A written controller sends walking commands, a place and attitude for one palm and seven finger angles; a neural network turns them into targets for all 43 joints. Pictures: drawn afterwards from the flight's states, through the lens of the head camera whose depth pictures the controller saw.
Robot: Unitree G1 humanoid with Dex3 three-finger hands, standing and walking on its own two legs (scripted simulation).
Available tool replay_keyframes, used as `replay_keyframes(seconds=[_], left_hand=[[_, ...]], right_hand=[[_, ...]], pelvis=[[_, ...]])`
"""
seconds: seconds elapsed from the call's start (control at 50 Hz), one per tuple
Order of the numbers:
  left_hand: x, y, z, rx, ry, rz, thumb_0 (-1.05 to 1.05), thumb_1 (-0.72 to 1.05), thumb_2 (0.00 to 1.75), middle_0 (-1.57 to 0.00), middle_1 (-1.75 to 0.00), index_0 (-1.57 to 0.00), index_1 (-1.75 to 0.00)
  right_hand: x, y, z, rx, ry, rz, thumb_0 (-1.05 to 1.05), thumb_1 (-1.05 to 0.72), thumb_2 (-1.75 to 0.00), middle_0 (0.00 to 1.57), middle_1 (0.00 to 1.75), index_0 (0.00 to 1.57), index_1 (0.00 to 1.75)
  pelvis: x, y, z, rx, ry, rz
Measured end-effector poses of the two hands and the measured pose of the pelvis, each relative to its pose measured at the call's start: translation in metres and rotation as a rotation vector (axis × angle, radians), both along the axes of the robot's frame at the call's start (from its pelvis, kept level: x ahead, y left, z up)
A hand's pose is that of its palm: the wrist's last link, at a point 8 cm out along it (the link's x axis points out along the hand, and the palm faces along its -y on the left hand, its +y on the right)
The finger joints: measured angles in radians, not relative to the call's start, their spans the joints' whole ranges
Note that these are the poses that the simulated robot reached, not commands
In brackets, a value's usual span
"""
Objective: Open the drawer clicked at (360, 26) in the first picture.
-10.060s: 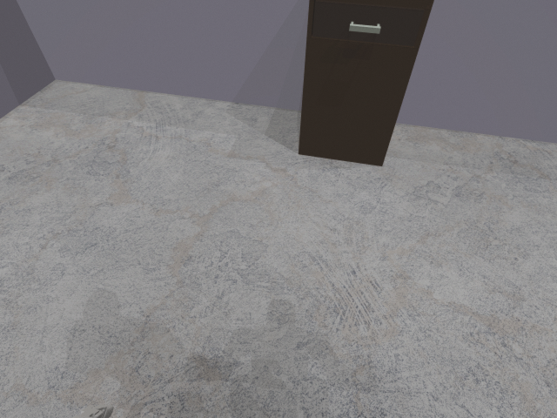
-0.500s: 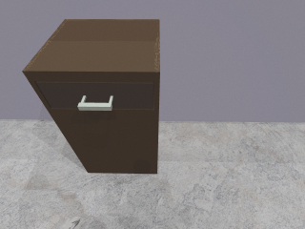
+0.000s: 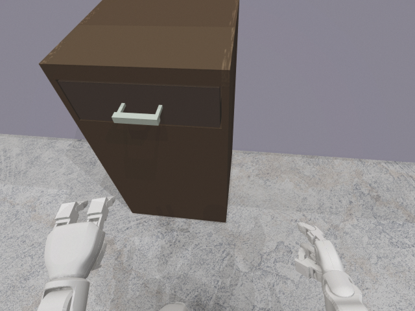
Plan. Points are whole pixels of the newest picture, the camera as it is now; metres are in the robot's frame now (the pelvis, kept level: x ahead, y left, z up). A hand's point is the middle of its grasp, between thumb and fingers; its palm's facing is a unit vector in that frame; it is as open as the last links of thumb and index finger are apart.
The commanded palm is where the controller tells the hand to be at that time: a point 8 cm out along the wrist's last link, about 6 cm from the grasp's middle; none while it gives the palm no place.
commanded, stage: raise the hand with hooked fingers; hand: left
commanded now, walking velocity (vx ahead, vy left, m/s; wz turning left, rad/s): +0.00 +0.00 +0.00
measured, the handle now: (138, 113) +0.57 +0.28 +0.02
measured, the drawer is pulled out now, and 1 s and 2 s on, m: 0.00 0.00 0.00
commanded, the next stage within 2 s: move the hooked fingers above the handle in 1.28 s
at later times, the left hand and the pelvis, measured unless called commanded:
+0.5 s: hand (91, 196) +0.28 +0.26 +0.08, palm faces +0.09 -0.10 -0.99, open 12.7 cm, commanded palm +0.25 +0.26 +0.14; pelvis +0.01 +0.03 +0.04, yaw -1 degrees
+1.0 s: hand (79, 153) +0.33 +0.28 +0.14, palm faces +0.03 -0.08 -1.00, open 13.9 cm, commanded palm +0.30 +0.28 +0.19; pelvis +0.01 +0.04 +0.05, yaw -1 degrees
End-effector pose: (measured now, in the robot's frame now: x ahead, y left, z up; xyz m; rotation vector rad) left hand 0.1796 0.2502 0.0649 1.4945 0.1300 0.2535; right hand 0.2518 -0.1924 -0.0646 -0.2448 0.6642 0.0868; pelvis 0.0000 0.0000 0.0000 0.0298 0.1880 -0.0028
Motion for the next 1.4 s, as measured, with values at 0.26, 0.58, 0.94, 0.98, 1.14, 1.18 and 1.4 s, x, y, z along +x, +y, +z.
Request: replay_keyframes(seconds=[0.26, 0.58, 0.94, 0.98, 1.14, 1.18, 1.4], left_hand=[[0.043, -0.002, 0.036, -0.038, 0.103, -0.125, 0.01, 0.06, 0.55, -0.28, -0.83, -0.27, -0.84], [0.087, 0.016, 0.077, -0.032, -0.012, -0.13, 0.0, -0.3, 0.39, -0.31, -1.07, -0.3, -1.08], [0.123, 0.032, 0.127, 0.001, 0.034, -0.171, 0.0, -0.49, 0.31, -0.32, -1.19, -0.31, -1.2], [0.126, 0.033, 0.128, -0.005, 0.042, -0.173, 0.0, -0.49, 0.31, -0.32, -1.2, -0.31, -1.2], [0.121, 0.024, 0.115, -0.029, 0.074, -0.219, 0.0, -0.49, 0.3, -0.32, -1.2, -0.31, -1.2], [0.119, 0.022, 0.115, -0.024, 0.059, -0.231, 0.0, -0.49, 0.3, -0.32, -1.2, -0.31, -1.2], [0.122, 0.018, 0.12, -0.009, 0.027, -0.171, 0.0, -0.49, 0.3, -0.32, -1.2, -0.32, -1.2]], right_hand=[[-0.079, -0.021, -0.014, -0.022, 0.243, -0.147, 0.01, -0.9, -0.9, 0.2, 0.3, 0.2, 0.3], [-0.05, -0.008, 0.015, -0.023, 0.133, -0.191, 0.01, -0.9, -0.9, 0.19, 0.3, 0.2, 0.3], [-0.051, 0.031, 0.018, 0.023, 0.179, -0.109, 0.01, -0.9, -0.9, 0.2, 0.3, 0.2, 0.3], [-0.057, 0.026, 0.016, 0.021, 0.197, -0.121, 0.01, -0.9, -0.9, 0.2, 0.3, 0.2, 0.3], [-0.077, 0.002, 0.01, -0.014, 0.251, -0.164, 0.01, -0.9, -0.9, 0.2, 0.3, 0.2, 0.3], [-0.079, -0.002, 0.009, -0.022, 0.259, -0.17, 0.01, -0.9, -0.9, 0.2, 0.3, 0.2, 0.3], [-0.067, -0.007, 0.011, 0.002, 0.225, -0.176, 0.01, -0.9, -0.9, 0.19, 0.3, 0.2, 0.3]], pelvis=[[0.015, 0.009, 0.03, -0.005, -0.045, -0.03], [0.015, 0.035, 0.04, -0.02, -0.101, -0.026], [0.012, 0.043, 0.053, -0.028, -0.152, -0.005], [0.013, 0.043, 0.053, -0.028, -0.149, -0.007], [0.013, 0.04, 0.054, -0.026, -0.135, -0.015], [0.013, 0.039, 0.054, -0.025, -0.132, -0.014], [0.013, 0.031, 0.054, -0.02, -0.131, -0.011]])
